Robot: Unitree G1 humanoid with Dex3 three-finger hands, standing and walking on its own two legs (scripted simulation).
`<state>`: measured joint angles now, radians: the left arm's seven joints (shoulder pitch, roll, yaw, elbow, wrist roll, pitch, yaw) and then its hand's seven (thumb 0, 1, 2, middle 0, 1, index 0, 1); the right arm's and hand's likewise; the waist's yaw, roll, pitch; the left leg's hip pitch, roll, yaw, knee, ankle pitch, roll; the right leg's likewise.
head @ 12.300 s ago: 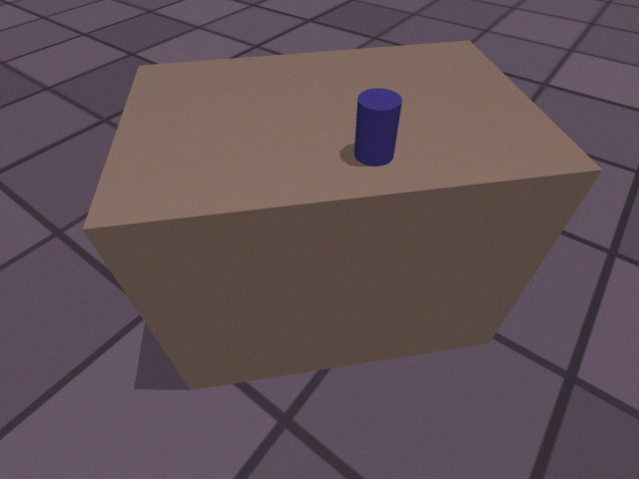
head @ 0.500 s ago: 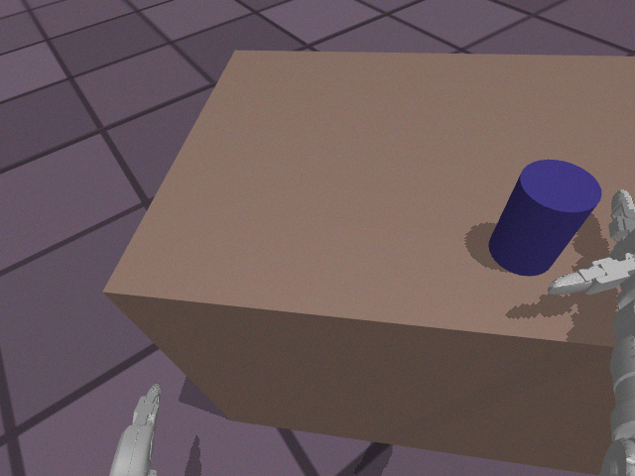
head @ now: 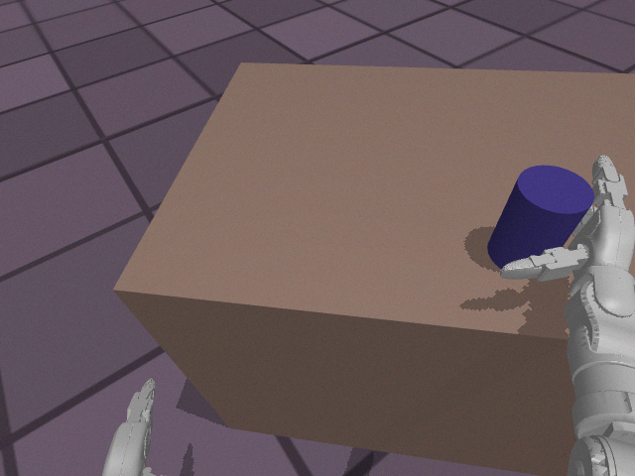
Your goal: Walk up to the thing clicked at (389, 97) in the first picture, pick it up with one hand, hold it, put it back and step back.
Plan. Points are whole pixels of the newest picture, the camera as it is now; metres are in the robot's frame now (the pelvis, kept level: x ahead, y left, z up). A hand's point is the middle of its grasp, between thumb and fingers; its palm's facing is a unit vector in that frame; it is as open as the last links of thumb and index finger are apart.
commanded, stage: close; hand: right
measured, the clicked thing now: (534, 223) +0.45 -0.22 +0.08
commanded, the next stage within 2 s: settle in 0.70 s
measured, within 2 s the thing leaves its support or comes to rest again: leaves its support in 1.04 s
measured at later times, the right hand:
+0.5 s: hand (545, 214) +0.45 -0.22 +0.10, palm faces +0.23 +0.97 +0.01, open 12.6 cm
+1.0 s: hand (551, 219) +0.44 -0.22 +0.10, palm faces +0.23 +0.97 +0.02, open 11.2 cm
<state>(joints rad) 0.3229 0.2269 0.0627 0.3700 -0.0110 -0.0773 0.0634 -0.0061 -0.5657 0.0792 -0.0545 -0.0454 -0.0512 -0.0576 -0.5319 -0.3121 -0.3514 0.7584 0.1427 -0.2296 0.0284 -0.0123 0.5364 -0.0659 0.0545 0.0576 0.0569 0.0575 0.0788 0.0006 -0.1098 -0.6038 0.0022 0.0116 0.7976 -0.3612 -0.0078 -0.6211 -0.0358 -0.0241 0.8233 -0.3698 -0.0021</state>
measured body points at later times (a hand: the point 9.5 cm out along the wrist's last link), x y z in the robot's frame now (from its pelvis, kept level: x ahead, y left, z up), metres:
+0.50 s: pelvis +0.01 +0.00 +0.00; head +0.05 -0.01 +0.45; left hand +0.14 +0.27 -0.06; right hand +0.43 -0.27 +0.10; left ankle +0.02 +0.13 -0.70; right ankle +0.02 -0.12 -0.70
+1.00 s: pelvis +0.00 +0.00 +0.00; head +0.05 -0.01 +0.45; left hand +0.16 +0.27 -0.03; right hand +0.42 -0.27 +0.10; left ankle +0.02 +0.13 -0.70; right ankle +0.02 -0.12 -0.70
